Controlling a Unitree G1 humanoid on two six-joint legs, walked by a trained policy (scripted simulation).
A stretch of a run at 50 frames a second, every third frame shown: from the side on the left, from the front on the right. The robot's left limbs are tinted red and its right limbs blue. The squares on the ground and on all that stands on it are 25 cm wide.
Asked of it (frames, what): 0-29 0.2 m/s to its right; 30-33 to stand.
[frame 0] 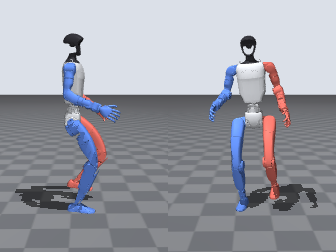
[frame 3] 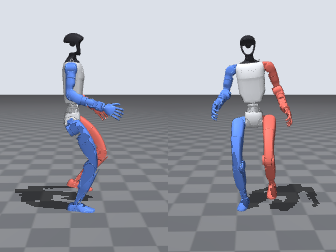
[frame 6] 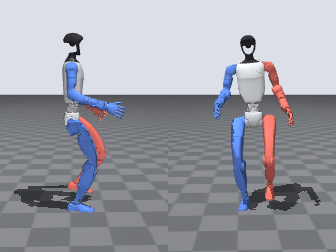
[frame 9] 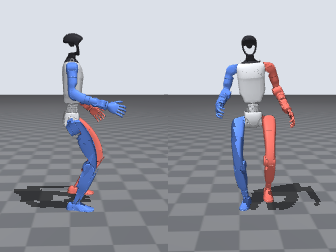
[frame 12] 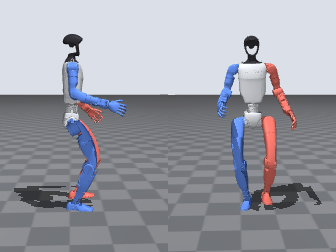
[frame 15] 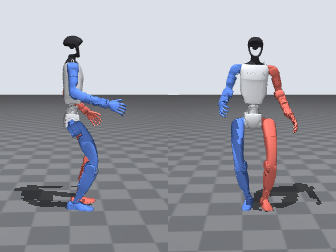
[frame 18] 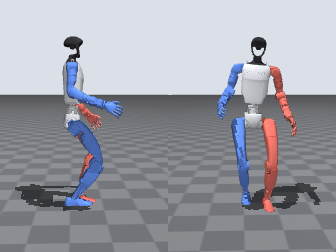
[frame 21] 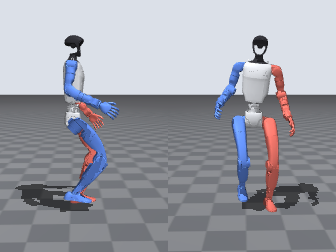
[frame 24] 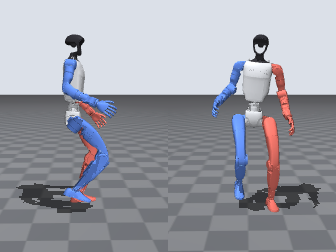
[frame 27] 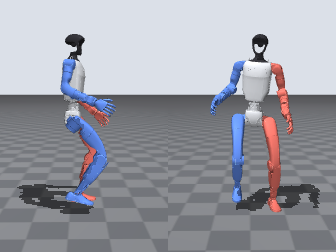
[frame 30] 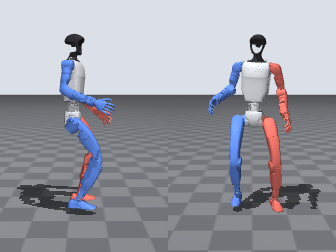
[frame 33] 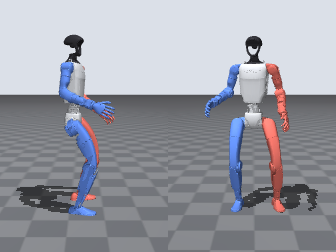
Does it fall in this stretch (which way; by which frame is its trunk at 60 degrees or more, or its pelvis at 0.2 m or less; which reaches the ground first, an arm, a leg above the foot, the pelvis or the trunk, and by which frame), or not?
no
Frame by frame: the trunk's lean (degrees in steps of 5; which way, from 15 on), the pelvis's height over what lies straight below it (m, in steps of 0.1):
0: 5, 0.7
3: 5, 0.7
6: 5, 0.7
9: 5, 0.7
12: 0, 0.7
15: 0, 0.7
18: 5, 0.7
21: 5, 0.7
24: 5, 0.8
27: 5, 0.8
30: 5, 0.8
33: 0, 0.7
